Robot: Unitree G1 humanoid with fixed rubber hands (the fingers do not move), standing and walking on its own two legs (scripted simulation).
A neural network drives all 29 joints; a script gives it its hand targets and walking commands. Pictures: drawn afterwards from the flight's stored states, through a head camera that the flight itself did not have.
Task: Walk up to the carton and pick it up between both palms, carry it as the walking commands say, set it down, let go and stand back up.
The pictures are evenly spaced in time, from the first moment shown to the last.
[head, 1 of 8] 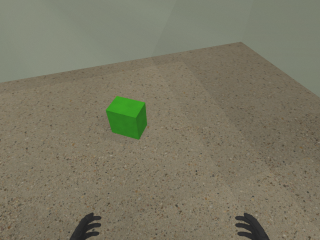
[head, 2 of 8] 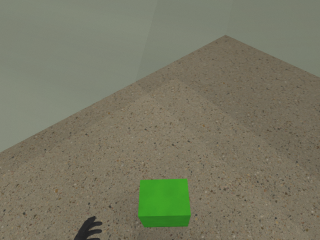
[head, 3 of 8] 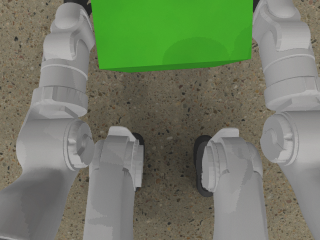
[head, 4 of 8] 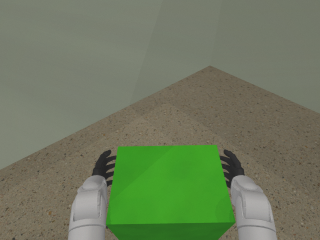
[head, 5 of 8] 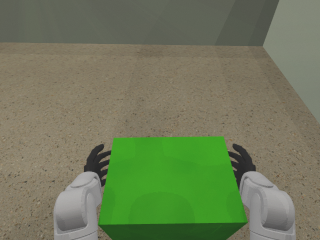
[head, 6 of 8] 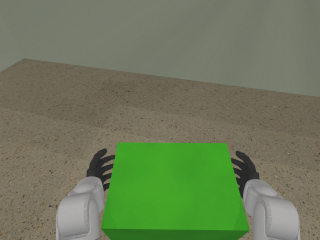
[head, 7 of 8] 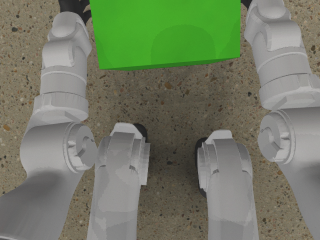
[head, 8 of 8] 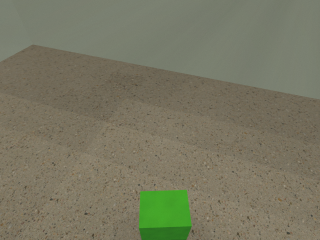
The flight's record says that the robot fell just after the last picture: no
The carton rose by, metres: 0.67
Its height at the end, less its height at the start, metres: +0.00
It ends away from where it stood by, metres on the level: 1.47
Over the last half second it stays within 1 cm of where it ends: yes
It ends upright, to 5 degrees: yes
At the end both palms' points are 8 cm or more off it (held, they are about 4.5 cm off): yes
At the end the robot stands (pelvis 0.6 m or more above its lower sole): yes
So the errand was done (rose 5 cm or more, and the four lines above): yes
